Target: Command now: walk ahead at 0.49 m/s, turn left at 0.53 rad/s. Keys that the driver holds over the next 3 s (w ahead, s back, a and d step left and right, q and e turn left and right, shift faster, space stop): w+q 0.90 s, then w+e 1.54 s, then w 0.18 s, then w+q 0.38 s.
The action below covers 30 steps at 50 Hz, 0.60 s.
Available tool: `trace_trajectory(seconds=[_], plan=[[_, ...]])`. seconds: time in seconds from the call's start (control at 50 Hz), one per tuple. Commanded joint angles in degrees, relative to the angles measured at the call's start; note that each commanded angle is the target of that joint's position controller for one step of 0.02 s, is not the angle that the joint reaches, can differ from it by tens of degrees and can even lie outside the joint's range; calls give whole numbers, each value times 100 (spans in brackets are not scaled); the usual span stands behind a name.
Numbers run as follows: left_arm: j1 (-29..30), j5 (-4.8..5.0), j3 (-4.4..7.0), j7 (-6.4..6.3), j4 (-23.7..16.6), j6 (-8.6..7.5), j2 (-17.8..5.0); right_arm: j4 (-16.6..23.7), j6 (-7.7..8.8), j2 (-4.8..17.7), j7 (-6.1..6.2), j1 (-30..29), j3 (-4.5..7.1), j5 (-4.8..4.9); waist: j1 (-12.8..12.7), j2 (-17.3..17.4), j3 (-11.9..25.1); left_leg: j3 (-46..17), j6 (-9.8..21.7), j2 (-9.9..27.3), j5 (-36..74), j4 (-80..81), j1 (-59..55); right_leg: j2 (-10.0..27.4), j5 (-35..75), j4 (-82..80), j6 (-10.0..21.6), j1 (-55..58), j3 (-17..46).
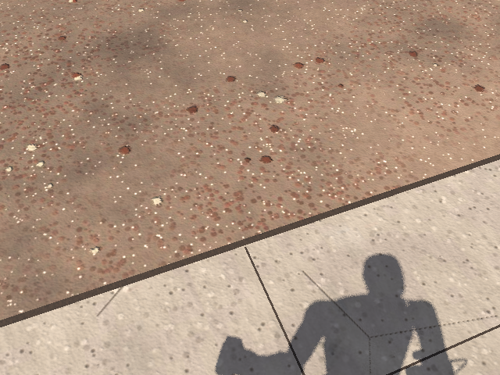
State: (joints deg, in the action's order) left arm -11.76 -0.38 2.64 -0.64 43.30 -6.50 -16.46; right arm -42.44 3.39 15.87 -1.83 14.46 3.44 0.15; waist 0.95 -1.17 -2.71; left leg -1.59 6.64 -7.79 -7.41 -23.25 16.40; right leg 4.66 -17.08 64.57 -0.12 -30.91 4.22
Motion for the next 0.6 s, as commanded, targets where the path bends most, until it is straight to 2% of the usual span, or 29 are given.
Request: trace_trajectory(seconds=[0.02,0.06,0.12,0.18,0.24,0.26,0.28,0.3,0.32,0.34,0.36,0.38,0.4,0.42,0.44,0.46,0.5,0.54,0.6], plan=[[-259,-96,173,-66,-362,87,-524,506,139,771,94,-293,199,31,-250,329,264,-1768,1065,1501,266,1338,75,196,548,-581,-242,-384,38],[269,-105,139,-80,-544,87,-433,447,120,890,168,-56,237,39,-65,314,140,-1603,928,1350,301,1316,184,105,1349,-1432,-349,-484,20],[937,-69,67,-19,-721,15,-272,339,46,954,237,276,262,112,220,408,181,-1434,654,1138,179,1107,212,-191,2284,-2717,-389,-39,-36],[1383,36,74,63,-871,-44,-359,221,-21,958,263,601,272,163,383,481,204,-1773,595,1255,-91,826,-157,-369,2344,-3266,-376,137,45],[1484,73,139,149,-947,-126,-554,193,-100,912,295,732,268,148,328,623,265,-2302,531,1428,-1,253,-820,-484,1693,-3731,-244,266,171],[1341,89,175,157,-924,-152,-625,207,-125,927,302,695,281,133,228,755,305,-2439,484,1468,186,62,-914,-501,1384,-3792,-156,493,155],[968,97,224,144,-833,-177,-695,238,-145,872,299,610,267,129,11,850,420,-2462,394,1394,401,-201,-884,-511,1311,-4000,-14,1018,60],[366,45,314,100,-724,-205,-880,292,-131,671,277,565,194,102,-300,787,847,-2242,211,1126,647,-908,-647,-277,1324,-4086,239,2074,151],[-563,-41,404,41,-647,-205,-1218,410,-97,315,251,590,63,10,-664,160,1693,-1685,-25,760,-159,-2519,121,760,1073,-3918,653,3660,1097],[-1026,-63,495,73,-404,-105,-1521,561,-52,134,251,1339,-11,192,-337,-1811,2324,-944,-390,57,-2658,-4175,2151,1906,-242,-4363,1529,5342,3665],[-883,57,377,103,-505,-61,-961,417,-58,747,279,1265,91,231,-453,-1185,1868,-1021,-480,589,-2509,-4911,2820,1933,-1301,-4598,1379,5077,3936],[-660,59,294,75,-556,-16,-659,492,-89,1012,277,652,174,186,-604,-646,1136,-885,-542,756,-1945,-5098,2986,1672,-1042,-4683,1131,4406,3032],[-382,6,250,69,-576,20,-592,553,-112,941,282,357,178,129,-514,-239,700,-712,-603,930,-1523,-5021,2826,1421,-242,-4800,1012,3718,2322],[-222,-16,217,65,-523,41,-494,635,-108,858,259,157,194,80,-422,-210,377,-690,-631,1077,-1249,-4789,2751,1213,362,-4942,994,3231,1839],[-150,-54,187,56,-487,35,-432,666,-126,739,219,188,196,116,-286,-382,285,-645,-632,1221,-1098,-4660,2509,1054,683,-5090,935,2885,1419],[-114,-39,187,62,-444,18,-391,676,-156,620,195,231,182,158,-233,-504,240,-550,-643,1282,-1028,-4554,2394,948,849,-5235,944,2693,1115],[-119,18,220,78,-332,-22,-457,762,-216,434,172,128,143,154,-189,-486,153,-442,-694,1362,-899,-4314,2459,946,1244,-5440,1046,2518,662],[-156,16,277,74,-221,-33,-616,878,-232,376,160,-99,116,112,-198,-355,97,-430,-764,1423,-578,-3882,2634,1017,1692,-5554,1137,2552,322],[-136,16,312,58,-114,7,-758,942,-186,339,77,-420,80,117,-279,-272,80,-286,-751,1424,303,-2934,2525,911,2128,-5579,1042,2677,-326]])
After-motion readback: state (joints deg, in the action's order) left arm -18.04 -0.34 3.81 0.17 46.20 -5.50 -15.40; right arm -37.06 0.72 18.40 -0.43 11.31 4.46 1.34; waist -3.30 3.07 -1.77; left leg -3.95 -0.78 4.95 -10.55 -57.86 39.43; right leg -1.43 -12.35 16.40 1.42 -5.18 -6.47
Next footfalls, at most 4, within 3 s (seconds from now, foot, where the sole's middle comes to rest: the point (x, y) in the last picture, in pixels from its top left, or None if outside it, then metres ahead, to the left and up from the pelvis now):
0.30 right None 0.37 -0.13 -0.77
0.82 left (173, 347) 0.54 0.22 -0.77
1.38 right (188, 227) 0.93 0.21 -0.77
1.84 left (106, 182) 1.11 0.49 -0.77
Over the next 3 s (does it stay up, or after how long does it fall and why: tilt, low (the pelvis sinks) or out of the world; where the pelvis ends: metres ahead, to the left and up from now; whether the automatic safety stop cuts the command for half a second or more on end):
stays up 1.62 0.31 -0.01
